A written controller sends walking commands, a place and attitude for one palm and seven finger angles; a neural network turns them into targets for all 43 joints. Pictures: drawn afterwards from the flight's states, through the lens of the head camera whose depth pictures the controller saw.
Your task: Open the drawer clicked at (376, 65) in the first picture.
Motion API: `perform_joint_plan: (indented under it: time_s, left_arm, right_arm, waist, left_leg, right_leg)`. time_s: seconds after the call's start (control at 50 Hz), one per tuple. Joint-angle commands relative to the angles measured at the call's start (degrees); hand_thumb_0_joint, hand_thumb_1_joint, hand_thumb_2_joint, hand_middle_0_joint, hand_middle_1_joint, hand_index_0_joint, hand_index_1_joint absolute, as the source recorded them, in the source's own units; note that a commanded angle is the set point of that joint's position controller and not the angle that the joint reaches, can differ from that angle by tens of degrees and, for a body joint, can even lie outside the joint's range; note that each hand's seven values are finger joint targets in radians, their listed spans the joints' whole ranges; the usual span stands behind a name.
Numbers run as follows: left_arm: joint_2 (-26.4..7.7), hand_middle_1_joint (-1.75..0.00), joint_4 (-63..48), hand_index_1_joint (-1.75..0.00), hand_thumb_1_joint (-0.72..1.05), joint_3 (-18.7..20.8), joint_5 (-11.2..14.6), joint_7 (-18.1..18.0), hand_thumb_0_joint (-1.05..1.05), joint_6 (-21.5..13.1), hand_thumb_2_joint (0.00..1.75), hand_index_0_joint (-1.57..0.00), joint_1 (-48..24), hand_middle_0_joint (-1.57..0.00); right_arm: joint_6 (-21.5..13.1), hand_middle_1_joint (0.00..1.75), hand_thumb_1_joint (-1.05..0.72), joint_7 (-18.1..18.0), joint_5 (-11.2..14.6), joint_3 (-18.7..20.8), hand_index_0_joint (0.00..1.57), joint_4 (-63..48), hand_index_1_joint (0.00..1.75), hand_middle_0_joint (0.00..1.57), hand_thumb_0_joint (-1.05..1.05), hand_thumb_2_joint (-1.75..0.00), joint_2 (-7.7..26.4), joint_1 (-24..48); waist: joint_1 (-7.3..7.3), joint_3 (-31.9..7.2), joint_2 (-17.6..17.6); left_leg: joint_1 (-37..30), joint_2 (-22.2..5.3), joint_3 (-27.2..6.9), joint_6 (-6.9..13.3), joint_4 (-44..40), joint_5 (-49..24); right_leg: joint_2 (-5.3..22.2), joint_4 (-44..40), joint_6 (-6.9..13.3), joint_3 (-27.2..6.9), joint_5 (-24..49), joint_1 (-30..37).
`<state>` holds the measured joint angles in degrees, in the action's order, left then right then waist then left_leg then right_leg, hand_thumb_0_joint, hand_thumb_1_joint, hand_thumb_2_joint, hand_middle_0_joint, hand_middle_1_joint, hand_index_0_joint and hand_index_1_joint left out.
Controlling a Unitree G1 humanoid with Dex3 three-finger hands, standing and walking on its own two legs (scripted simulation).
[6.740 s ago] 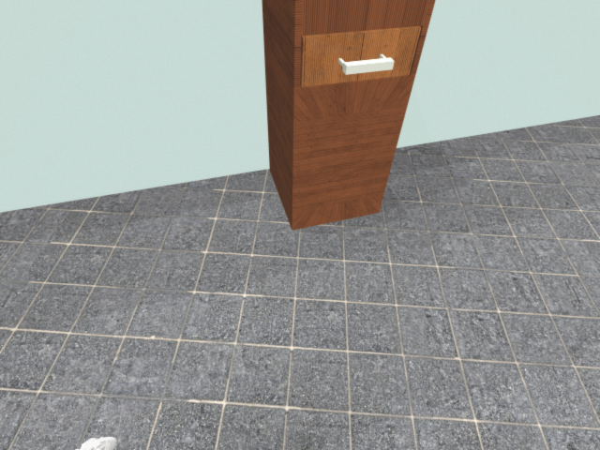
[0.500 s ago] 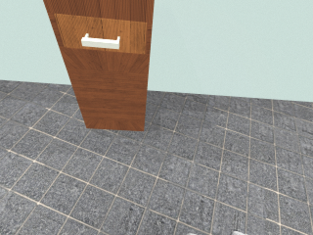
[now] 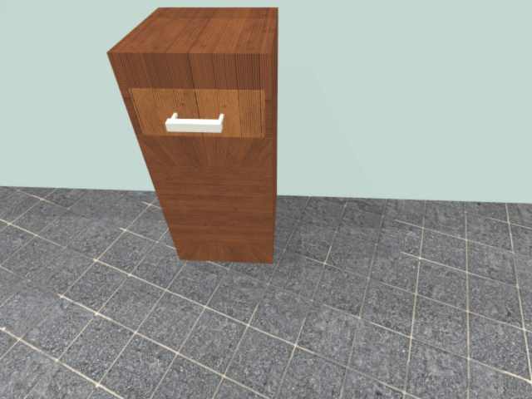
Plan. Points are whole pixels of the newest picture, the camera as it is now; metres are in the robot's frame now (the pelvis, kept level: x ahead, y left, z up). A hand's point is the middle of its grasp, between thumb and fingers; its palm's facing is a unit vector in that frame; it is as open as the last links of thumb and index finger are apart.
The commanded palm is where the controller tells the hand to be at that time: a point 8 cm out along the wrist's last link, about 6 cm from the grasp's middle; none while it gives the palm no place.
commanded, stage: take the last steps up to it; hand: left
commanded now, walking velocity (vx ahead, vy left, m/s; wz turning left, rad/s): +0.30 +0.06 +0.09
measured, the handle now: (196, 121) +0.84 +0.26 -0.01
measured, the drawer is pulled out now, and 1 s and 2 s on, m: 0.00 0.00 0.00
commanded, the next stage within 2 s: come to a stop and stand still in 0.70 s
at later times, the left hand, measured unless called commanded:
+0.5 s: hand out of the picture +0.10 +0.27 -0.18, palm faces +0.10 -0.98 -0.15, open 7.4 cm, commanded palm none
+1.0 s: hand (187, 287) +0.39 +0.21 -0.16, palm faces +0.01 -0.98 -0.21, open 7.3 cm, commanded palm none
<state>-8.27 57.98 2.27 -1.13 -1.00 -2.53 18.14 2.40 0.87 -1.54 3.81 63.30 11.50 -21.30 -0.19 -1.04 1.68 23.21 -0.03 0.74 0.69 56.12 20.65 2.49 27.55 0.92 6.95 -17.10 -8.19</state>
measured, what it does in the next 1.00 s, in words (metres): walks ahead: left foot, then right foot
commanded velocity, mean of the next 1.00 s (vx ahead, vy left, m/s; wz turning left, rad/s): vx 0.12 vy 0.03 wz -0.03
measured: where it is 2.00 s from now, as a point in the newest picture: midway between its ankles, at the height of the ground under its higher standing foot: outside the picture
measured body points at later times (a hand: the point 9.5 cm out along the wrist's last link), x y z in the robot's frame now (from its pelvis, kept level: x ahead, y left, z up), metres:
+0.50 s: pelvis +0.15 +0.10 +0.00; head +0.16 +0.12 +0.45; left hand +0.10 +0.32 -0.17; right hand +0.24 -0.13 -0.14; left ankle +0.18 +0.19 -0.74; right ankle +0.10 -0.03 -0.65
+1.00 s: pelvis +0.28 +0.05 -0.01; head +0.31 +0.02 +0.44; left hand +0.39 +0.26 -0.14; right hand +0.22 -0.16 -0.18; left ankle +0.21 +0.19 -0.69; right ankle +0.34 -0.03 -0.74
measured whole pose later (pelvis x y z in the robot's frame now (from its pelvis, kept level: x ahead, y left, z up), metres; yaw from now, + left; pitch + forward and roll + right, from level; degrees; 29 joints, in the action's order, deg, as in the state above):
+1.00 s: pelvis +0.28 +0.05 -0.01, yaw +0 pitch -1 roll +2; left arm -6.3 58.1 1.9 -0.2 -1.9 -1.6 6.6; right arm 1.4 -1.8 0.3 2.4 65.6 7.5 -20.3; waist 2.6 5.1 2.2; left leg 15.7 -2.7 2.9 -1.8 53.0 31.3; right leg 2.6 32.3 4.2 9.0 -12.4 -18.8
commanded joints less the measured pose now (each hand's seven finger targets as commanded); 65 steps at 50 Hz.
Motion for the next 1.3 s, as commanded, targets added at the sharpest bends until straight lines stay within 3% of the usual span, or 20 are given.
perform_joint_plan:
  time_s: [0.0,0.12,0.22,0.24,0.28,0.32,0.34,0.4,0.46,0.6,0.74,0.8,0.82,0.84,0.86,0.88,0.94,1.1,1.22,1.28]
  left_arm:
    - [-6.8,-0.30,0.3,-0.30,0.90,0.9,0.0,-0.5,0.00,-1.5,0.90,-0.20,3.8,-0.20]
    - [-7.2,-0.30,4.5,-0.30,0.90,0.6,-0.2,-0.6,0.00,-2.5,0.90,-0.20,10.2,-0.20]
    - [-8.6,-0.30,6.1,-0.30,0.90,1.1,-0.6,-0.7,0.00,-1.8,0.90,-0.20,11.3,-0.20]
    - [-8.7,-0.30,6.2,-0.30,0.90,1.4,-0.7,-0.7,0.00,-1.5,0.90,-0.20,11.1,-0.20]
    - [-7.9,-0.30,6.0,-0.30,0.90,1.6,-0.4,-0.6,0.00,-1.0,0.90,-0.20,9.4,-0.20]
    - [-2.7,-0.30,3.8,-0.30,0.90,0.6,0.5,0.2,0.00,-0.7,0.90,-0.20,11.8,-0.20]
    - [-3.0,-0.30,2.7,-0.30,0.90,0.5,0.4,-0.3,0.00,-0.1,0.90,-0.20,8.6,-0.20]
    - [-2.5,-0.30,3.3,-0.30,0.90,1.3,-0.4,1.0,0.00,0.1,0.90,-0.20,2.2,-0.20]
    - [-0.9,-0.30,4.5,-0.30,0.90,1.2,-0.7,1.2,0.00,1.5,0.90,-0.20,6.6,-0.20]
    - [-2.9,-0.30,-0.2,-0.30,0.90,1.6,-0.5,1.5,0.00,2.7,0.90,-0.20,-2.2,-0.20]
    - [-2.9,-0.30,-3.5,-0.30,0.90,1.0,-0.2,1.5,0.00,1.9,0.90,-0.20,-10.1,-0.20]
    - [-3.5,-0.30,-1.5,-0.30,0.90,1.1,-0.3,1.3,0.00,1.0,0.90,-0.20,-4.6,-0.20]
    - [-6.1,-0.30,0.4,-0.30,0.90,1.4,-0.3,0.8,0.00,0.1,0.90,-0.20,1.5,-0.20]
    - [-10.4,-0.30,1.8,-0.30,0.90,1.9,-0.2,-0.2,0.00,-0.6,0.90,-0.20,4.9,-0.20]
    - [-12.5,-0.30,2.1,-0.30,0.90,2.0,0.6,-0.3,0.00,-0.4,0.90,-0.20,6.0,-0.20]
    - [-12.5,-0.30,1.5,-0.30,0.90,1.9,0.7,-0.8,0.00,-0.4,0.90,-0.20,2.3,-0.20]
    - [-9.8,-0.30,-0.6,-0.30,0.90,1.6,0.2,-2.0,0.00,1.3,0.90,-0.20,-5.4,-0.20]
    - [-11.5,-0.30,-3.2,-0.30,0.90,3.1,-0.3,-2.1,0.00,2.5,0.90,-0.20,-7.2,-0.20]
    - [-13.3,-0.30,-3.9,-0.30,0.90,3.3,-1.2,-1.2,0.00,3.4,0.90,-0.20,-7.4,-0.20]
    - [-12.6,-0.30,-2.9,-0.30,0.90,2.7,-0.6,-1.0,0.00,3.7,0.90,-0.20,-8.4,-0.20]
  right_arm:
    - [-2.0,0.30,-0.90,0.7,-0.3,0.6,0.20,-5.0,0.30,0.20,0.00,-0.90,1.2,2.5]
    - [-2.7,0.30,-0.90,1.5,0.2,0.2,0.20,-7.2,0.30,0.20,0.00,-0.90,0.1,8.8]
    - [-4.0,0.30,-0.90,1.8,0.5,-0.4,0.20,-8.7,0.30,0.20,0.00,-0.90,-0.7,13.2]
    - [-4.3,0.30,-0.90,1.7,0.5,-0.3,0.20,-8.5,0.30,0.20,0.00,-0.90,-0.1,12.1]
    - [-5.3,0.30,-0.90,0.6,0.0,0.5,0.20,-4.4,0.30,0.20,0.00,-0.90,3.1,0.0]
    - [-5.7,0.30,-0.90,-1.2,0.0,2.6,0.20,-1.0,0.30,0.20,0.00,-0.90,14.1,-13.4]
    - [-5.2,0.30,-0.90,-2.1,0.2,2.5,0.20,-0.8,0.30,0.20,0.00,-0.90,13.8,-11.1]
    - [-6.1,0.30,-0.90,-2.1,0.1,0.0,0.20,-3.6,0.30,0.20,0.00,-0.90,4.4,0.8]
    - [-7.1,0.30,-0.90,-2.4,0.4,-0.4,0.20,-4.1,0.30,0.20,0.00,-0.90,1.7,2.6]
    - [-7.1,0.30,-0.90,-2.5,0.4,-0.3,0.20,-3.6,0.30,0.20,0.00,-0.90,2.9,0.3]
    - [-5.7,0.30,-0.90,-2.3,-0.3,0.2,0.20,-1.3,0.30,0.20,0.00,-0.90,4.0,-3.3]
    - [-5.1,0.30,-0.90,-2.5,-0.1,-0.5,0.20,-0.3,0.30,0.20,0.00,-0.90,3.1,-2.8]
    - [-5.4,0.30,-0.90,-2.5,0.5,-1.0,0.20,0.0,0.30,0.20,0.00,-0.90,1.9,-3.1]
    - [-5.4,0.30,-0.90,-2.3,1.2,-1.6,0.20,-0.6,0.30,0.20,0.00,-0.90,-1.0,-5.3]
    - [-4.4,0.30,-0.90,-2.8,1.6,-1.5,0.20,-0.5,0.30,0.20,0.00,-0.90,-0.5,-6.3]
    - [-3.2,0.30,-0.90,-3.0,1.8,-1.4,0.20,-0.3,0.30,0.20,0.00,-0.90,-0.7,-5.5]
    - [-1.2,0.30,-0.90,-3.1,1.8,-0.9,0.20,0.1,0.30,0.20,0.00,-0.90,-1.3,-2.1]
    - [1.6,0.30,-0.90,-1.5,0.4,0.8,0.20,-4.4,0.30,0.20,0.00,-0.90,1.8,2.5]
    - [0.1,0.30,-0.90,-0.8,0.6,0.0,0.20,-7.0,0.30,0.20,0.00,-0.90,1.8,5.3]
    - [-1.3,0.30,-0.90,-1.1,0.7,-1.0,0.20,-4.7,0.30,0.20,0.00,-0.90,1.3,-1.3]
  waist:
    - [0.32,10.7,-8.6]
    - [-1.45,10.5,-9.8]
    - [-2.39,9.5,-12.3]
    - [-1.65,8.6,-11.3]
    - [4.04,2.4,-5.1]
    - [7.15,-9.0,19.1]
    - [6.80,-8.6,17.8]
    - [2.53,6.2,4.9]
    - [-0.51,5.0,4.4]
    - [-0.20,7.1,2.7]
    - [2.30,8.4,3.2]
    - [-0.69,6.0,2.0]
    - [-3.29,1.1,-2.5]
    - [-2.87,-4.0,-11.3]
    - [-2.28,-6.8,-11.0]
    - [-1.38,-7.7,-11.9]
    - [-0.24,-2.1,-3.7]
    - [-0.72,-3.0,-9.2]
    - [-1.46,-1.5,-13.1]
    - [1.86,-2.8,-12.2]
  left_leg:
    - [13.3,-5.2,-0.4,-2.0,5.7,-10.0]
    - [14.2,-6.7,3.1,-2.6,-5.0,-12.7]
    - [3.6,-4.8,6.1,-0.7,-17.5,-8.3]
    - [-0.6,-4.4,6.5,-0.1,-19.6,-7.3]
    - [-18.6,-2.5,7.2,0.3,-28.2,-8.6]
    - [-36.5,-23.7,-22.2,7.0,-38.2,-12.3]
    - [-33.2,-25.8,-23.7,8.2,-41.2,-5.9]
    - [-12.4,-20.0,-10.8,6.6,-44.7,-6.5]
    - [-9.6,-17.0,-4.1,6.7,-46.6,-11.0]
    - [-16.0,-17.2,-0.8,8.9,-47.3,-19.5]
    - [-17.1,-17.6,0.5,8.5,-41.6,-25.3]
    - [-14.7,-13.9,4.0,5.2,-31.8,-27.9]
    - [-11.4,-10.8,6.1,2.6,-23.3,-26.7]
    - [-2.3,-5.4,8.8,-0.8,-14.1,-9.0]
    - [-5.3,-2.5,5.7,-2.1,-5.8,14.0]
    - [-5.9,-3.5,1.5,-2.1,-2.1,15.8]
    - [-4.4,-3.7,-1.0,-2.3,1.3,11.1]
    - [1.4,-1.9,-2.0,-4.4,6.0,3.6]
    - [-5.9,-1.2,1.4,-2.5,-11.3,4.5]
    - [-18.3,-0.1,4.0,-1.6,-29.2,-2.7]
  right_leg:
    - [14.9,-21.8,3.0,-10.3,-5.3,-2.7]
    - [14.6,-19.9,4.6,-5.9,7.0,2.1]
    - [15.3,-14.8,4.7,-4.5,12.8,1.2]
    - [15.4,-12.5,4.6,-4.6,12.3,0.1]
    - [11.1,4.1,2.4,-0.2,16.3,-4.1]
    - [-0.6,35.1,-1.2,1.6,-17.6,-22.9]
    - [1.3,43.8,-0.3,-4.1,-17.0,-26.0]
    - [6.4,43.9,-0.3,-5.5,-3.5,-24.8]
    - [6.0,39.3,-1.4,-4.9,0.9,-21.0]
    - [6.2,27.9,-3.0,-5.1,6.2,-26.9]
    - [2.8,11.7,-1.1,-1.1,2.2,-18.4]
    - [0.0,1.5,-0.3,1.3,8.2,-5.7]
    - [3.5,-1.1,0.5,-3.3,21.7,4.7]
    - [15.6,-1.4,4.5,-16.2,44.7,14.7]
    - [21.8,-3.7,10.2,-18.9,61.2,11.6]
    - [21.9,-4.5,12.1,-18.9,61.8,7.5]
    - [19.5,-5.7,11.5,-14.0,48.9,-1.2]
    - [17.8,-9.4,9.1,-12.3,29.0,-3.1]
    - [14.5,-14.9,7.7,-14.5,-0.5,-7.6]
    - [10.6,-14.3,3.9,-12.2,-9.5,-12.1]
